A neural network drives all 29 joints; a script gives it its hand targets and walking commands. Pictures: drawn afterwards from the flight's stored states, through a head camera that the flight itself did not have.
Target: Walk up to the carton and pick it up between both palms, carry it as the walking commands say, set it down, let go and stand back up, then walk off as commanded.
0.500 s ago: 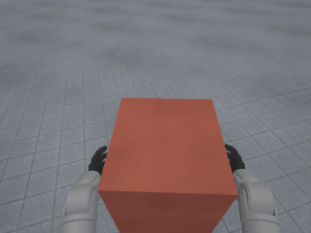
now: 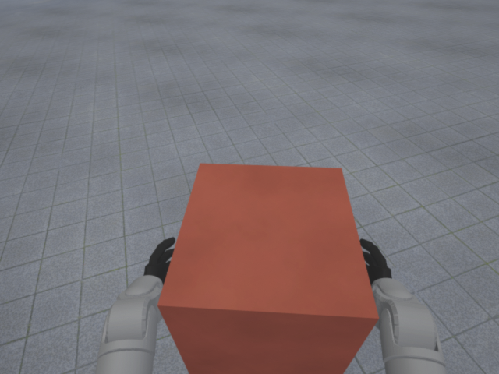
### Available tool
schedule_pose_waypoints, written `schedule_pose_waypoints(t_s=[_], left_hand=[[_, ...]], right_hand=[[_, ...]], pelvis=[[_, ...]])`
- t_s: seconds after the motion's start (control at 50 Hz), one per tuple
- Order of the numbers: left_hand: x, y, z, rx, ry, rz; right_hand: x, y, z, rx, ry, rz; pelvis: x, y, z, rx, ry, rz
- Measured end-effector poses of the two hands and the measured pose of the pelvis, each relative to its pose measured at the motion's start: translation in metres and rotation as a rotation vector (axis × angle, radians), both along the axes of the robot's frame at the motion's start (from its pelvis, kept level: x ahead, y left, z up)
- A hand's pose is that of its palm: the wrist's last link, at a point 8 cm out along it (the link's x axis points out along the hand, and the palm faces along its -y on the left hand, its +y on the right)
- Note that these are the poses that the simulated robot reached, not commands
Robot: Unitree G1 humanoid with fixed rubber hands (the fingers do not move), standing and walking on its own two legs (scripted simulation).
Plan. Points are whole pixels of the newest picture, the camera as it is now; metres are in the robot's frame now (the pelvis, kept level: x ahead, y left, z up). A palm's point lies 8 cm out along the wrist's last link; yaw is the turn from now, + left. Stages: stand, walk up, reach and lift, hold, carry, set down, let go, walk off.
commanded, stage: set down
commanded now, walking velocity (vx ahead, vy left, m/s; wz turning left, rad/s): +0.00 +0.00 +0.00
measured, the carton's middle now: (265, 274) +0.32 -0.01 -0.02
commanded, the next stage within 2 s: none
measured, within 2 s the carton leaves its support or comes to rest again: neither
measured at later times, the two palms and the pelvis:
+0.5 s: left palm (168, 292) +0.30 +0.16 -0.02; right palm (370, 302) +0.27 -0.19 -0.03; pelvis +0.00 +0.00 -0.01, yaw +1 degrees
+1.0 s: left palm (184, 305) +0.32 +0.16 -0.12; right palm (357, 314) +0.30 -0.20 -0.13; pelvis -0.03 +0.00 -0.05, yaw +1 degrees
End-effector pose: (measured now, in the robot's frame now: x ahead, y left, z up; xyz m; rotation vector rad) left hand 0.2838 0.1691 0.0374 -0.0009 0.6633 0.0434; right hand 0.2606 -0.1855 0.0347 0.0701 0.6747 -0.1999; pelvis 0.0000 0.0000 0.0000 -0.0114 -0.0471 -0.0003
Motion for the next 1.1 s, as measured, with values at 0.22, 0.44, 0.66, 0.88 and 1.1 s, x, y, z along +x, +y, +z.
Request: schedule_pose_waypoints(t_s=[0.22,0.44,0.66,0.88,1.1], left_hand=[[-0.009,0.003,-0.031,0.013,0.05,-0.008],[0.009,0.002,-0.051,0.019,0.054,-0.005],[0.021,-0.014,-0.095,0.026,0.09,-0.055],[0.029,-0.012,-0.14,0.047,0.052,-0.035],[0.047,-0.015,-0.177,0.058,0.025,-0.044]], right_hand=[[-0.009,0.002,-0.031,-0.015,0.054,0.023],[0.007,0.001,-0.06,-0.027,0.061,0.054],[0.005,-0.014,-0.101,-0.037,0.101,0.024],[0.024,-0.012,-0.148,-0.038,0.062,0.05],[0.036,-0.014,-0.186,-0.039,0.039,0.025]], pelvis=[[-0.005,0.004,-0.001,0.01,-0.009,0.006],[-0.003,0.001,-0.006,0.026,0.024,0.011],[-0.006,-0.003,-0.015,0.033,0.161,0.015],[-0.021,-0.006,-0.035,0.05,0.342,0.011],[-0.029,-0.001,-0.057,0.048,0.471,0.004]])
